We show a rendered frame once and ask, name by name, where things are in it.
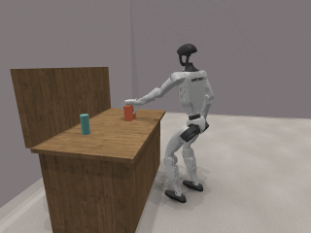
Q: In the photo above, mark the robot left shin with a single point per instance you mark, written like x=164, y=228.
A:
x=173, y=174

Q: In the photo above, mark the right robot upper arm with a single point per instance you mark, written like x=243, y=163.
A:
x=209, y=95

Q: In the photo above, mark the table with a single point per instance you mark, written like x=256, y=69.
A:
x=94, y=183

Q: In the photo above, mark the left robot upper arm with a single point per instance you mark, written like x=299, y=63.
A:
x=174, y=79

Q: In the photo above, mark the left robot hand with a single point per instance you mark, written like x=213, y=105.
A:
x=129, y=102

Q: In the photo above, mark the right robot foot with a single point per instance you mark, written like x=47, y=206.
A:
x=198, y=187

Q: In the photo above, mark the robot left forearm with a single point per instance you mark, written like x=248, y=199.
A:
x=147, y=98

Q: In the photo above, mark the sponge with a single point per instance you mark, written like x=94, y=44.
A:
x=128, y=113

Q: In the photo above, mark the robot right forearm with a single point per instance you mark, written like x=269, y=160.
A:
x=205, y=108

